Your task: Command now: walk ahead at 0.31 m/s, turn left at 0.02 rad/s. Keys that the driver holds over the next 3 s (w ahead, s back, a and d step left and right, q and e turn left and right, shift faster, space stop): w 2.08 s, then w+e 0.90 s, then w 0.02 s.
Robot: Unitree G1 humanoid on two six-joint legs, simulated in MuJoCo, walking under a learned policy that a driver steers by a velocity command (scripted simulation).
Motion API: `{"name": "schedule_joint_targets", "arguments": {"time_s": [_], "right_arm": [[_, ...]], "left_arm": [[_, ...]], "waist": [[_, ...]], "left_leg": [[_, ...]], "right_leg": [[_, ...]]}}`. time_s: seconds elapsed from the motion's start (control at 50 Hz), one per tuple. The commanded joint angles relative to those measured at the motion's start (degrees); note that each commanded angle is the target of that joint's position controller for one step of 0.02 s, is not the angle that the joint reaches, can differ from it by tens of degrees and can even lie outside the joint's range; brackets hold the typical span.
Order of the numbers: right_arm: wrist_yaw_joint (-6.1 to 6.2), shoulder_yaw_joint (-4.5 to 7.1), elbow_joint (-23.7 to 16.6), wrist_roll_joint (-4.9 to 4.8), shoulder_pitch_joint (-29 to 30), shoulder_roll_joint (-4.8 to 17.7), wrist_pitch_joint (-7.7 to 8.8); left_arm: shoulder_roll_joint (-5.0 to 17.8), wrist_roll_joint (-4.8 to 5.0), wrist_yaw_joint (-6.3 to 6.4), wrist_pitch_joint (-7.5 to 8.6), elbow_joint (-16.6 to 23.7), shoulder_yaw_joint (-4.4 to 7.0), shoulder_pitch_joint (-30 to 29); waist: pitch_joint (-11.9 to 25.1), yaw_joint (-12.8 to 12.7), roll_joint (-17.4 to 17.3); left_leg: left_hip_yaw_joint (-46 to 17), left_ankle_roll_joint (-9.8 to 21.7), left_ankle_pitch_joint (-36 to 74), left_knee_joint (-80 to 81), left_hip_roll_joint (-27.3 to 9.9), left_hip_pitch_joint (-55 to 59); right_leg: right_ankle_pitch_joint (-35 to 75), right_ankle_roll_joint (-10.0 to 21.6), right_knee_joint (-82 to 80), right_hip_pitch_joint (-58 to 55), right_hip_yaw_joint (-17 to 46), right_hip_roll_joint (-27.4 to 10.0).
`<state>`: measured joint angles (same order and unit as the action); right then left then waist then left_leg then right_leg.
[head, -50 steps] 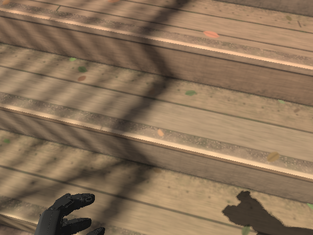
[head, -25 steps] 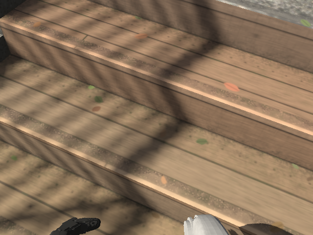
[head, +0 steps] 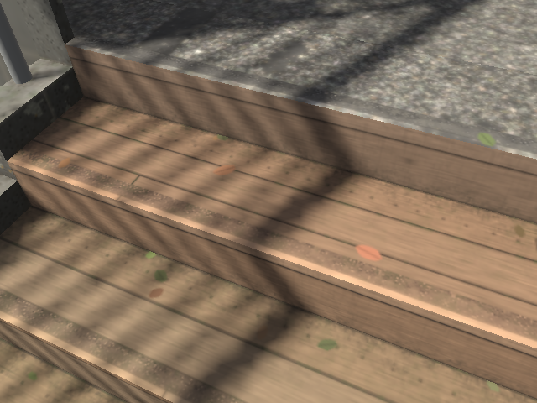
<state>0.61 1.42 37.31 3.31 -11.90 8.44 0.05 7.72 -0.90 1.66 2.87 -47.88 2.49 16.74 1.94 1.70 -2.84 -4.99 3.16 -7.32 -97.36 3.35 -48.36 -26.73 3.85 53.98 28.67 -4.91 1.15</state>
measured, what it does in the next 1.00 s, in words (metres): climbs: left foot, then right foot 0.17 m higher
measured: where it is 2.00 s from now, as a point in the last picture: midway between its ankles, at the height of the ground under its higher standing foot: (264, 81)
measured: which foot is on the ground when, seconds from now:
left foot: up 0.00-0.30, down 0.32-0.76, up 0.78-1.00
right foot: down 0.00-0.32, up 0.34-0.74, down 0.76-1.00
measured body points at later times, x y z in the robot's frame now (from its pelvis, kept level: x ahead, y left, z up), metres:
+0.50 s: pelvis +0.21 +0.05 +0.05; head +0.20 +0.07 +0.50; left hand +0.36 +0.28 -0.06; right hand +0.20 -0.19 -0.09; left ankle +0.19 +0.12 -0.69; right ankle +0.16 -0.06 -0.38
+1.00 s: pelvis +0.49 +0.01 +0.20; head +0.49 +0.01 +0.65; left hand +0.44 +0.25 +0.05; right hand +0.68 -0.19 +0.11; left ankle +0.54 +0.16 -0.28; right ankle +0.47 -0.03 -0.52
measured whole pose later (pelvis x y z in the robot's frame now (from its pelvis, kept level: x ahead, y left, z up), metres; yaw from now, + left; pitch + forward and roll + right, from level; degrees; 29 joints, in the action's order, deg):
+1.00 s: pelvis +0.49 +0.01 +0.20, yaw +0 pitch +2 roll -1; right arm -0.3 0.8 37.3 1.7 -7.8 5.8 4.2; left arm 10.5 -1.4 0.0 4.7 -61.1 3.0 26.4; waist 3.3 0.8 -1.0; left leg -6.6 7.7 -6.5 -110.5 1.4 -62.5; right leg -23.3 7.3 38.8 18.3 -9.0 4.4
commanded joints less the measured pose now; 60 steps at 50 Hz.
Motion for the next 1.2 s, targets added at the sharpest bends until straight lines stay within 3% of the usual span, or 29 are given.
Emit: {"name": "schedule_joint_targets", "arguments": {"time_s": [0.02, 0.04, 0.12, 0.18, 0.26, 0.3, 0.32, 0.34, 0.36, 0.38, 0.4, 0.5, 0.58, 0.64, 0.66, 0.7, 0.74, 0.76, 0.78, 0.8, 0.82, 0.84, 0.9, 0.94, 1.0, 1.06, 1.12, 1.18, 1.2], "right_arm": [[-0.79, -0.22, -4.43, 0.24, 2.66, 0.93, 0.43], [-1.12, -0.41, -4.77, 0.51, 4.01, 0.23, 0.64], [-2.83, 0.30, -4.29, -2.32, 5.49, 3.17, 1.10], [-3.29, 0.98, -2.31, -3.04, 4.14, 2.60, 1.24], [-2.54, 2.33, -0.22, -2.20, -1.05, 3.15, 1.80], [-1.23, 3.90, 4.00, -2.06, -13.89, 4.58, 3.59], [-1.05, 4.62, 5.01, -0.81, -19.41, 6.88, 4.82], [-1.19, 4.29, 4.09, -0.28, -19.75, 9.76, 5.35], [-0.48, 4.84, 6.27, 0.09, -20.63, 13.23, 4.41], [-0.48, 3.99, 5.68, -0.05, -17.25, 9.00, 4.34], [-0.82, 3.17, 5.89, -0.74, -13.91, 7.09, 4.83], [-1.41, 0.55, 15.34, -0.87, -20.41, 2.13, 7.22], [-2.14, -0.88, 18.94, -2.99, -17.56, 2.81, 8.43], [1.17, -1.06, 20.66, -4.84, -19.05, 4.37, 7.19], [1.46, -1.02, 19.83, -5.20, -18.55, 4.71, 6.79], [2.23, 0.45, 18.86, -6.14, -20.38, 10.26, 7.09], [1.10, 2.52, 16.64, -6.43, -16.67, 14.63, 8.17], [0.09, 3.03, 15.14, -5.01, -16.40, 13.56, 8.85], [-2.41, 2.64, 11.30, -5.04, -14.21, 7.45, 9.00], [-4.27, 3.17, 9.50, -1.61, -12.29, 5.34, 9.09], [-4.64, 2.29, 5.91, -0.09, -12.11, 0.89, 8.36], [-4.09, 1.27, 3.36, 0.62, -7.70, -1.27, 7.90], [-1.79, -1.36, 0.99, -1.45, -5.08, -6.48, 5.32], [-1.00, -2.43, -0.31, -1.66, -2.54, -7.71, 4.24], [-0.59, -2.15, -3.03, -1.55, 4.37, -3.58, 3.46], [0.65, -2.62, -5.59, -1.07, 10.53, -5.20, 2.20], [0.39, -4.15, -10.74, -1.47, 22.86, -6.26, 2.87], [-2.07, -5.21, -14.06, -1.86, 28.30, -6.07, 1.64], [-2.69, -5.43, -12.81, -3.87, 25.11, -6.06, 1.64]], "left_arm": [[3.50, 0.94, 0.61, 2.56, -0.45, 1.40, 2.60], [4.26, 0.52, 0.90, 3.01, -0.71, 1.70, 3.99], [8.57, 0.15, 2.83, 3.66, 2.32, 3.30, 3.43], [9.34, -0.85, 1.53, 3.75, 1.98, 3.78, 3.98], [9.82, -1.26, -0.27, 2.97, 1.74, 3.67, 5.63], [10.93, -0.68, -0.77, 2.85, 1.25, 3.50, 4.65], [10.09, 0.19, -1.00, 2.92, 2.70, 3.38, 3.61], [1.92, -0.16, -1.70, 2.67, 5.08, 0.81, 4.04], [4.62, 1.81, -1.88, 2.36, 5.62, 1.99, 7.62], [6.24, 0.02, -1.70, 2.07, 5.77, 2.31, 3.64], [5.49, -0.82, -1.90, 2.47, 6.92, 2.15, -0.84], [-5.57, -0.20, -1.89, 0.45, 13.42, -2.70, -10.87], [-4.99, 0.42, -0.36, -1.64, 19.95, -5.06, -22.99], [-3.03, 0.84, -0.78, -2.46, 22.38, -5.80, -26.62], [-2.38, 1.48, -0.63, -2.51, 19.34, -5.59, -23.34], [-3.24, 2.75, -0.24, -2.41, 14.79, -5.32, -13.38], [2.87, 2.15, 0.55, -2.06, 11.05, -2.74, -0.15], [7.28, 0.08, 0.52, -1.93, 8.94, -0.73, 4.07], [12.81, -0.63, 0.96, -2.09, 5.72, 1.40, 8.36], [14.66, 0.09, 1.45, -2.59, 5.16, 3.08, 4.55], [10.73, 0.20, 0.83, -1.60, 3.77, 2.40, -2.53], [5.68, -0.02, 0.25, -0.57, 0.89, 1.37, -3.47], [-2.89, -1.83, -1.33, 1.91, -7.19, -0.66, 0.68], [-1.95, -0.80, -2.15, 3.15, -10.18, -0.66, 4.84], [1.10, 0.08, -2.06, 4.40, -8.46, -1.13, 3.62], [5.23, 0.71, -1.04, 6.02, -11.29, -0.50, 15.32], [3.76, 0.28, 0.10, 4.97, -13.63, -0.63, 24.11], [3.12, 1.72, 1.76, 2.72, -13.32, -0.58, 26.01], [2.15, 2.15, 1.88, 2.57, -10.74, -1.47, 20.54]], "waist": [[-4.71, 0.86, 5.16], [-3.20, 0.21, 4.61], [-1.59, -1.75, 5.71], [-3.11, -2.62, 7.25], [-4.74, -2.26, 6.99], [1.89, 4.55, 4.73], [4.49, 6.56, 3.68], [5.66, 3.79, -6.04], [7.54, 2.01, -14.57], [3.16, 1.46, -3.93], [0.33, 1.11, 0.24], [-4.31, -1.86, 1.71], [-11.65, -4.37, 2.48], [-10.68, -3.66, -1.81], [-6.67, -3.02, 2.23], [4.89, -6.45, -3.28], [13.73, -13.35, -9.43], [16.70, -14.42, -7.56], [15.30, -13.32, 10.24], [15.36, -10.74, 15.02], [8.76, -3.57, 7.43], [0.61, -1.60, 1.50], [-5.64, 2.25, 0.56], [-7.95, 1.70, 1.18], [-8.05, 2.40, -0.26], [-4.57, -1.55, 7.18], [-4.88, -6.42, 8.33], [-2.85, -7.72, 5.08], [-2.68, -4.53, 3.19]], "left_leg": [[-0.81, -1.59, 5.68, 7.01, -5.14, -12.63], [0.04, -1.72, 6.47, 6.17, -5.43, -14.19], [3.91, -2.85, 0.86, 33.32, -10.05, -0.97], [7.73, 0.46, -1.71, 43.22, -8.95, 8.67], [14.76, 3.19, -10.26, 59.35, -2.63, 25.64], [16.53, 3.21, -5.38, 71.94, 1.36, 41.82], [7.46, 2.47, -6.76, 75.85, -4.85, 51.21], [-14.53, 2.72, -4.12, 78.40, -21.19, 53.90], [-33.72, 9.66, -11.61, 87.65, -25.89, 59.80], [-30.21, 11.26, -21.82, 87.46, -25.02, 54.99], [-22.12, 11.62, -21.51, 85.23, -21.50, 49.67], [-8.32, 7.27, -9.81, 81.53, -19.22, 40.80], [0.87, 2.75, -10.66, 90.01, -14.49, 27.55], [3.64, 6.77, 17.39, 102.03, -13.62, 27.64], [8.53, 6.22, 34.12, 100.84, -12.14, 30.18], [10.62, 7.62, 81.12, 87.97, -14.86, 39.73], [9.70, 7.71, 97.21, 65.50, -17.65, 49.27], [7.35, 6.96, 83.88, 50.26, -15.59, 43.79], [5.85, 3.64, 38.18, 26.85, -3.41, 20.73], [-1.51, 2.38, 2.79, 0.64, 3.81, 11.70], [-4.75, 2.68, 3.99, -10.32, 0.62, 4.28], [-2.02, 3.67, 6.08, -12.86, -0.92, -0.65], [-4.15, 5.53, 3.52, -22.00, -0.99, -10.88], [-4.67, 5.62, -0.41, -23.07, -1.45, -19.12], [3.57, 3.32, 1.36, -6.32, -3.62, -15.97], [9.88, 3.79, -5.03, -16.01, -5.51, -29.86], [13.19, 4.91, -15.05, -14.63, -7.79, -41.22], [15.81, 5.50, -16.56, 6.15, -8.78, -21.96], [21.23, 6.28, -15.05, 21.35, -5.91, -4.49]], "right_leg": [[-12.49, 7.17, -29.89, -6.88, 23.60, -10.22], [-11.61, 8.50, -30.72, -9.32, 24.67, -11.22], [-2.45, 9.74, -43.20, -12.01, 23.22, -13.75], [1.29, 9.48, -45.91, -13.59, 17.97, -14.50], [14.13, 9.60, -41.70, -14.97, 12.39, -13.32], [45.99, 7.80, -18.19, -17.42, 5.44, -9.06], [37.94, 5.27, -4.20, -8.64, 4.19, -6.61], [6.68, 3.27, 12.66, 3.87, 1.09, -2.71], [4.78, 0.73, 27.85, 18.77, 4.74, 1.90], [8.64, 0.60, 41.10, 24.45, 6.78, -1.19], [11.80, 0.73, 51.47, 27.88, 6.22, -1.89], [9.91, 4.37, 83.46, 49.47, 8.58, -0.28], [6.86, 5.24, 69.32, 50.24, 3.95, -0.98], [5.62, 4.73, 44.87, 32.94, -3.90, -5.62], [4.33, 5.35, 35.87, 23.09, -8.21, -4.07], [2.28, 6.79, 25.07, 5.31, -10.62, 1.50], [-2.78, 7.21, 10.42, -5.82, -6.35, 5.80], [-8.36, 9.04, 3.57, -13.94, 5.56, 2.88], [-11.92, 15.78, -17.73, -23.07, 38.70, -11.22], [-10.45, 17.08, -39.40, -20.64, 61.76, -16.19], [-23.40, 14.13, -38.50, -13.59, 55.40, -17.02], [-24.37, 11.67, -34.66, -5.62, 46.64, -16.41], [-0.58, 6.44, -31.55, -0.44, 23.73, -11.67], [8.56, 5.21, -32.38, -3.60, 17.04, -10.80], [15.88, 2.90, -38.66, -0.52, 9.62, -8.10], [35.10, 4.14, -38.81, -18.79, 11.70, -10.01], [31.88, 5.46, -41.90, -32.89, 12.98, -10.72], [44.24, 6.80, -53.93, -30.32, 9.11, -11.45], [63.07, 5.91, -54.39, -22.26, 4.33, -9.49]]}}
Next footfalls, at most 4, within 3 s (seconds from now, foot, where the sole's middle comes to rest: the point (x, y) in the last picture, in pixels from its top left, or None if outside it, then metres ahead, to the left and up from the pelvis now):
0.32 left None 0.23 0.12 -0.72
0.76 right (303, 377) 0.51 -0.03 -0.55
1.28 left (240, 197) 0.88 0.09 -0.38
1.80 right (303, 65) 1.16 -0.08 -0.22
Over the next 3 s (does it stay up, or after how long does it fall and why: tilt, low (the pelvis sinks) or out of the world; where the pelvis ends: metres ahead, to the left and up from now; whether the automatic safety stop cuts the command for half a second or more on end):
stays up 1.67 -0.15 0.55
